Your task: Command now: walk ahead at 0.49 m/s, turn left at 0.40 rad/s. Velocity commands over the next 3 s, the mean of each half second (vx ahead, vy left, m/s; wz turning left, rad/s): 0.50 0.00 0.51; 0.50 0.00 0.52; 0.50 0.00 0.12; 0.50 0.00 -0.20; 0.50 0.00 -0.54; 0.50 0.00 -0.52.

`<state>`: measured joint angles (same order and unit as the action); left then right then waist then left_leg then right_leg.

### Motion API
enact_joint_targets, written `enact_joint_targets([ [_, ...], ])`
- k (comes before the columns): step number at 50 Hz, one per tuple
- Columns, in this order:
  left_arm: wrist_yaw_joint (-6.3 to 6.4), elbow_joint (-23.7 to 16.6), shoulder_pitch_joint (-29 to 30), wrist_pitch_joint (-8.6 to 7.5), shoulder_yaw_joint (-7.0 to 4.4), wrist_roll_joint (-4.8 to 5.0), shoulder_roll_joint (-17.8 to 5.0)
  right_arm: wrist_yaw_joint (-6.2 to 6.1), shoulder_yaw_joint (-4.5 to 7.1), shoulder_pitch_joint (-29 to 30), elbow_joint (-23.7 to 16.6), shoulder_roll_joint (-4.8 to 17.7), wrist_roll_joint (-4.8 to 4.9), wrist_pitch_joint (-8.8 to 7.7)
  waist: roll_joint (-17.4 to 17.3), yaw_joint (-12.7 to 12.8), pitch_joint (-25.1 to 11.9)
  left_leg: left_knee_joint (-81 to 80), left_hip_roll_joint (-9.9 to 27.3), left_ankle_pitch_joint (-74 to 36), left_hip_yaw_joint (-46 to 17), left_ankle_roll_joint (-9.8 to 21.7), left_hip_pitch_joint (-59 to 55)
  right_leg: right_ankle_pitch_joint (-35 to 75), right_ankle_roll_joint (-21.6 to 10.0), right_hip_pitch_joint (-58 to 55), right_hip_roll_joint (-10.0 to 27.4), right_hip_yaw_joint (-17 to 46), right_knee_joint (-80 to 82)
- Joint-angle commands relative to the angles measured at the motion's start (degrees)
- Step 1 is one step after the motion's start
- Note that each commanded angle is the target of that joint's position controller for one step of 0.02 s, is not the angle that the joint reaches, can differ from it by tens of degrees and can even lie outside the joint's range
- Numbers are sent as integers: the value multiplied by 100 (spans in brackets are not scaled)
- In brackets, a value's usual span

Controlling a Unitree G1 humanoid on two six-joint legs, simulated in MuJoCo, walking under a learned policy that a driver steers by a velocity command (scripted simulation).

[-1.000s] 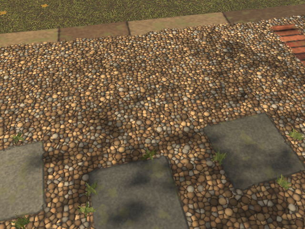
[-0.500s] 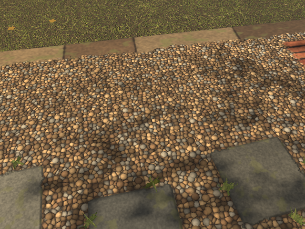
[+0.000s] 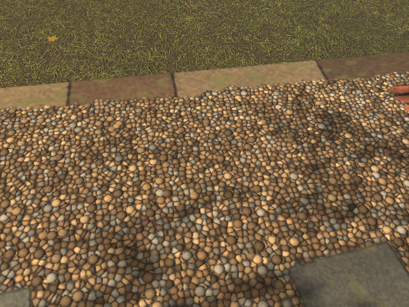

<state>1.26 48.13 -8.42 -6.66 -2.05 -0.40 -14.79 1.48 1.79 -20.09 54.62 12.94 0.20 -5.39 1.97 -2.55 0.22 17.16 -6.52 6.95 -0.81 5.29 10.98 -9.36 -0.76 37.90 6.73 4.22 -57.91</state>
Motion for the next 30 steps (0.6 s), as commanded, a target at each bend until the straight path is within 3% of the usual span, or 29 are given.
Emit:
enact_joint_targets([
  [1,43,-340,81,14,-49,-21,-244,-141,210,285,-500,947,45,-99,-471,214,271,-984,1338,-66,-1241,943,967,1004,172,-528,-140,-107,1345],
  [4,-23,-502,691,-24,-29,69,-247,-194,256,-53,-470,1050,116,-38,-586,-34,171,-745,1341,105,-1313,807,700,1388,284,-881,-416,-149,2307],
  [7,-94,-674,1002,-82,-67,126,-420,-226,265,-267,-443,1006,168,29,-603,-107,129,-342,1521,515,-1763,722,202,1178,281,-1074,-490,24,2880],
  [9,-131,-700,890,-153,-129,141,-592,-255,296,-206,-501,1048,138,83,-703,33,66,41,1593,601,-2061,634,-10,700,189,-1440,-525,38,3142],
  [11,-105,-496,-14,-218,-261,105,-824,-258,237,-51,-644,826,95,121,-745,505,-343,971,1209,335,-2039,397,197,252,-72,-2699,-428,1,3452],
  [12,-65,-363,-1001,-239,-365,35,-1186,-228,108,49,-801,443,27,96,-156,911,-1125,2647,776,725,-1472,167,886,-45,-442,-4129,531,838,3443],
  [13,-66,-231,-1510,-136,-503,-22,-1681,-198,1,-548,-1034,81,156,-8,1763,652,-1736,4289,63,2415,-637,-109,2893,-1050,-1311,-5849,1777,3250,3933],
  [14,-95,-318,-1363,-132,-394,-18,-1134,-214,111,-602,-951,683,269,-26,1396,670,-1505,5319,505,2473,-899,-138,3622,-1804,-1339,-5673,1883,3902,4148],
  [15,-100,-419,-1091,-132,-287,18,-726,-219,207,-187,-979,1014,254,13,704,718,-897,5633,717,1926,-947,-143,3749,-1476,-1098,-5049,1665,3009,4148],
  [16,-120,-472,-750,-111,-236,19,-618,-230,218,-2,-1003,929,195,63,237,581,-575,5602,920,1455,-821,-216,3510,-732,-939,-4392,1375,2201,4243],
  [17,-137,-460,-509,-81,-207,23,-511,-222,235,144,-1061,842,134,92,181,470,-289,5357,1056,1135,-790,-266,3387,-228,-874,-3912,1129,1676,4409],
  [20,-156,-329,-454,-94,-216,-3,-482,-140,235,208,-1199,545,156,229,394,306,-52,5083,1261,704,-526,-361,3022,736,-830,-3288,760,543,4774],
  [24,-118,-141,-679,-91,-318,-7,-717,-105,227,660,-1519,461,128,283,178,352,47,4344,1312,84,-546,-462,3395,1646,-967,-3439,857,-126,4889],
  [30,-48,-31,-908,24,-368,54,-960,105,167,1752,-1975,361,111,249,151,677,334,2661,1237,-910,-20,-340,3126,1482,-800,-3687,863,-987,4889],
])
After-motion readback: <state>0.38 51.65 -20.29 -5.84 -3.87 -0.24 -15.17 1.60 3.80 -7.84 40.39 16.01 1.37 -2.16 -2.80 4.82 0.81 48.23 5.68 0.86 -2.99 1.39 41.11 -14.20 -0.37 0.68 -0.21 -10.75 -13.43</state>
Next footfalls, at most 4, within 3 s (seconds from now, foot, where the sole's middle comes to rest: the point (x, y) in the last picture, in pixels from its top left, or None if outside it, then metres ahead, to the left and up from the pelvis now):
0.24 right None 0.30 -0.15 -0.78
0.78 left None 0.48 0.19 -0.78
1.32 right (147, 215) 0.86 0.20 -0.78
1.86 left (56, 200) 0.94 0.56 -0.78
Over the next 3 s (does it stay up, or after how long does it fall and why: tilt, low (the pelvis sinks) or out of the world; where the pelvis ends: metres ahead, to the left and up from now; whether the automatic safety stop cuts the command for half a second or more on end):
stays up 1.43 0.54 -0.01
